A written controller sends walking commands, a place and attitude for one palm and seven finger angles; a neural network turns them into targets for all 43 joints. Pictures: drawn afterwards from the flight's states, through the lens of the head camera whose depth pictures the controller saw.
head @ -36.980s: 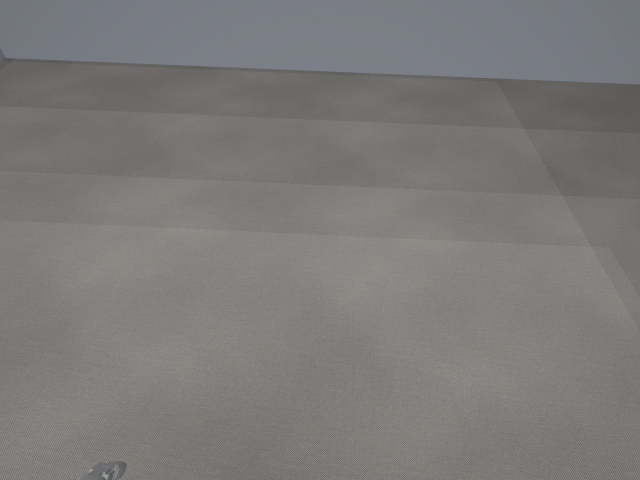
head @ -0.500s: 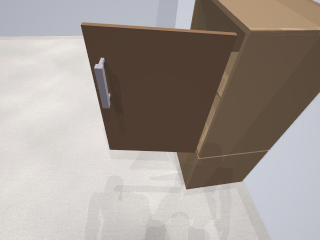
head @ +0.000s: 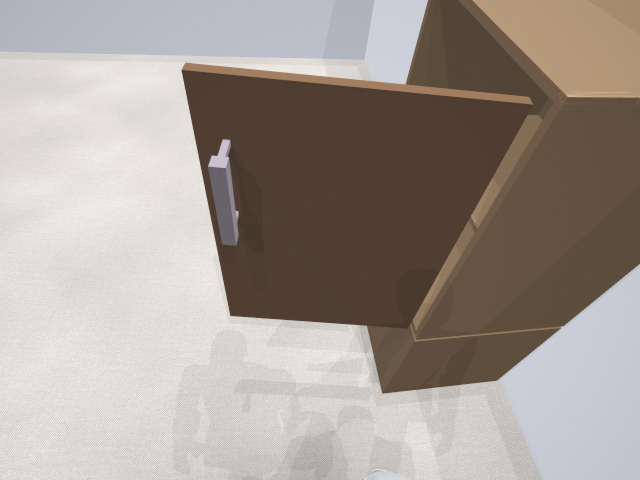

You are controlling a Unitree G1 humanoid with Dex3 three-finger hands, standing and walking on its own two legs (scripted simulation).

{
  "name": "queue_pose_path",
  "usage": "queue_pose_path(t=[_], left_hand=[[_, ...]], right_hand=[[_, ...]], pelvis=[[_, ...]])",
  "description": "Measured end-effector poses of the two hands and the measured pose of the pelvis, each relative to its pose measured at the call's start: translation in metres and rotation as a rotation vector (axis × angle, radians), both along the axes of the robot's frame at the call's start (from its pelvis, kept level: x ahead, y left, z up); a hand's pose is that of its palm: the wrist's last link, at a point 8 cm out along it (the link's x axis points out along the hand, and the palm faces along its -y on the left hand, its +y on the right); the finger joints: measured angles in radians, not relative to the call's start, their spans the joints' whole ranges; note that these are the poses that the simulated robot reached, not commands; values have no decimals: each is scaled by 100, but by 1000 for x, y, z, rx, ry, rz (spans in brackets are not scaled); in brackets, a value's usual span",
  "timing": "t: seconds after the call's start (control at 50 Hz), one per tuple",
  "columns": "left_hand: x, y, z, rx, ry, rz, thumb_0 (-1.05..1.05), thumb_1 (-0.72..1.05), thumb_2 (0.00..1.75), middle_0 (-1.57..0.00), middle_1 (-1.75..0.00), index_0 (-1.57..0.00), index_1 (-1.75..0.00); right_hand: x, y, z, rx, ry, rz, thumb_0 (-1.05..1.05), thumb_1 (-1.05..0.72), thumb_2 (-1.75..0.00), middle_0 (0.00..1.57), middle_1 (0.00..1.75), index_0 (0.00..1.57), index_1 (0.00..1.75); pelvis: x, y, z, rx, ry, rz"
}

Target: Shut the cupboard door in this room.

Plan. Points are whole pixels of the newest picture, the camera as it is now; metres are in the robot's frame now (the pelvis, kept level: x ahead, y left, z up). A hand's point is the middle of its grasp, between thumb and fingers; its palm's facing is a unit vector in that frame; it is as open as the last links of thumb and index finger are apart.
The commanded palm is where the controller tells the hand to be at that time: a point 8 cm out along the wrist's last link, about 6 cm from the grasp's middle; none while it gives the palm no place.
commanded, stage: come to a stop and stand still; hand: left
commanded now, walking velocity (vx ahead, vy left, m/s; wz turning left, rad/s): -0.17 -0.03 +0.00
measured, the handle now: (227, 194) +0.47 +0.17 +0.07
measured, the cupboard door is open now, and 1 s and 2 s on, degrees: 80 80 80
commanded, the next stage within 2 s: look again from close up in 1.62 s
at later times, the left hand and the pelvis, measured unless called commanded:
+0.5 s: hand out of the picture +0.06 +0.16 -0.18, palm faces +0.03 -0.97 -0.22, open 7.2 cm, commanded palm none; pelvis +0.00 -0.02 -0.01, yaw +0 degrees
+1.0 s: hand out of the picture +0.04 +0.14 -0.16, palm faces +0.00 -0.96 -0.26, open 7.4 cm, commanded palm none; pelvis +0.02 -0.05 +0.00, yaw +0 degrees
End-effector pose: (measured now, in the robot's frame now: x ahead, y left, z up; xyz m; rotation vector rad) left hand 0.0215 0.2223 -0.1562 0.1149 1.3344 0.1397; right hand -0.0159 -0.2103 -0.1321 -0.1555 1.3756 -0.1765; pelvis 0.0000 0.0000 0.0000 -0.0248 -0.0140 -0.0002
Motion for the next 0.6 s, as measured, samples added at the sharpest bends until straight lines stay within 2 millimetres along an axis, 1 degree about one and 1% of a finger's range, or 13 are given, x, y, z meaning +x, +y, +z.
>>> queue_pose_path(t=[0.08, 0.14, 0.18, 0.24, 0.36, 0.44, 0.52, 0.6], left_hand=[[28, 2, 7, 27, -45, -12, 1, 93, 90, -20, -30, -20, -30], [42, -3, 7, 45, -72, -19, 1, 93, 90, -20, -30, -20, -30], [47, -7, 5, 56, -84, -26, 1, 92, 90, -20, -30, -20, -30], [49, -15, 6, 56, -78, -46, 0, 92, 90, -20, -30, -20, -30], [47, -18, 5, 46, -88, -31, 0, 93, 90, -20, -30, -20, -30], [41, -20, 9, 46, -100, -15, 0, 94, 90, -20, -30, -20, -30], [24, -18, 10, 70, -80, -29, 0, 93, 90, -21, -30, -20, -30], [3, -15, 17, 93, -30, -34, 0, 92, 90, -21, -30, -20, -30]], right_hand=[[3, 7, -8, 42, 36, -15, 0, -91, -90, 20, 30, 20, 30], [8, 6, -18, 66, 46, -26, 0, -91, -90, 20, 30, 20, 30], [10, -1, -26, 71, 57, -37, 1, -92, -90, 20, 30, 20, 30], [14, -10, -29, 70, 46, -66, 1, -92, -90, 20, 30, 20, 30], [17, -23, -22, 42, 18, -51, 1, -92, -90, 20, 30, 19, 30], [20, -27, -19, 37, 4, -23, 0, -91, -90, 20, 30, 19, 30], [30, -36, -22, 38, -51, -3, 1, -92, -90, 20, 30, 19, 30], [43, -39, -27, 57, -116, 16, 0, -91, -90, 20, 30, 19, 30]], pelvis=[[7, -4, -1, 5, -9, 10], [11, -10, -6, 23, -12, 10], [13, -15, -11, 36, -9, 0], [12, -18, -12, 30, -2, 4], [8, -22, -10, 39, -5, 4], [5, -24, -7, 38, -12, 1], [2, -24, -10, 33, -8, 4], [4, -24, -10, 39, -7, 1]])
